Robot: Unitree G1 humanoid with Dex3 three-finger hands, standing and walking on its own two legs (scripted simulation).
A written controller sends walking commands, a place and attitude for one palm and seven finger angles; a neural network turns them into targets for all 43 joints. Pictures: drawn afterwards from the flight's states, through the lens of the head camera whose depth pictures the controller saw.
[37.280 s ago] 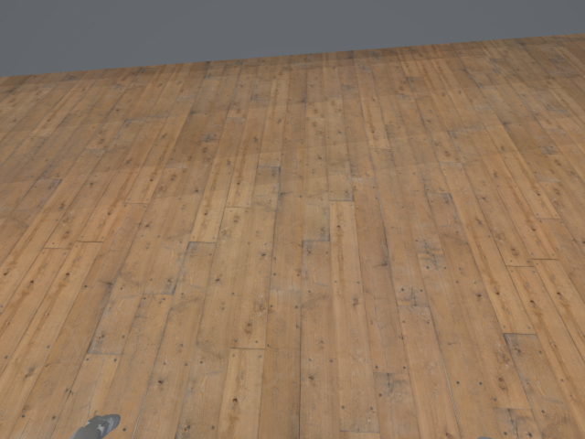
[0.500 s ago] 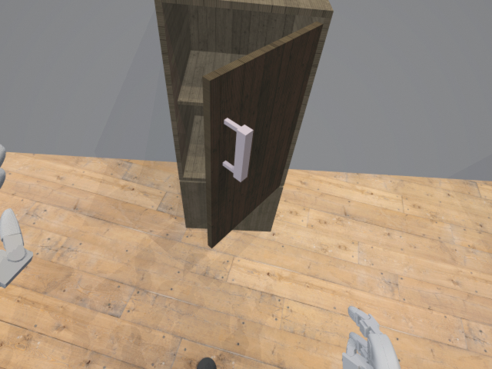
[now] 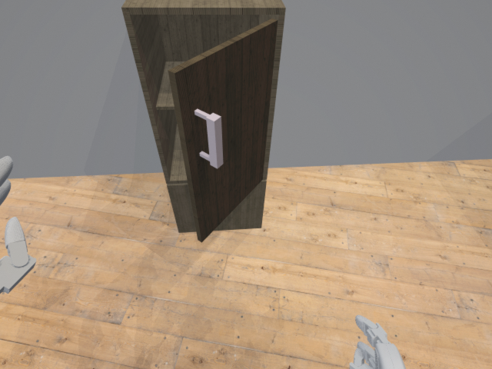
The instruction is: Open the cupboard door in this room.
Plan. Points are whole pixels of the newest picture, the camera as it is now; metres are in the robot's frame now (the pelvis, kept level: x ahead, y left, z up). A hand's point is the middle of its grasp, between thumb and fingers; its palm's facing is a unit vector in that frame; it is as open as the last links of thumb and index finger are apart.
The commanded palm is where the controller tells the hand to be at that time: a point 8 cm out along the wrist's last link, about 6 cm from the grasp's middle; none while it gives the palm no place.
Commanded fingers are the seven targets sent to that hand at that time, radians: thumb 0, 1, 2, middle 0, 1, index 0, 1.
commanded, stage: stop stepping back and stand still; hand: left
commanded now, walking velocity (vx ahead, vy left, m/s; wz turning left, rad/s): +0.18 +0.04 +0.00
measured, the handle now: (208, 138) +0.59 +0.08 +0.04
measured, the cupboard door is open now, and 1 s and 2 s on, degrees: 49 49 49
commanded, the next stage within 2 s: let the arm hang, fingers relaxed in 0.14 s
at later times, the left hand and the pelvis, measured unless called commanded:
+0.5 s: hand out of the picture +0.09 +0.18 -0.15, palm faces +0.03 -0.98 -0.17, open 7.4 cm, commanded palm none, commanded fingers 0.00 0.90 0.90 -0.20 -0.30 -0.20 -0.30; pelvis +0.01 +0.02 -0.01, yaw +4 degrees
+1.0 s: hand out of the picture -0.03 +0.23 -0.16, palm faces +0.08 -0.97 -0.22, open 7.4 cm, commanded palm none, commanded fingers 0.00 0.90 0.90 -0.20 -0.30 -0.20 -0.30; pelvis +0.00 +0.05 +0.01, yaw +3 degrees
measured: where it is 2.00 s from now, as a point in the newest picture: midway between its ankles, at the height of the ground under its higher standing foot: outside the picture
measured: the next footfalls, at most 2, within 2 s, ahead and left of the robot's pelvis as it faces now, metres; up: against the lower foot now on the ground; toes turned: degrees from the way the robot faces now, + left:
left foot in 0.26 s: +0.07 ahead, +0.15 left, +0.00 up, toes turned +5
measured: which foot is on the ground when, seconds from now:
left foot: down 0.00-0.00, up 0.02-0.24, down 0.26-1.00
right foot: down 0.00-1.00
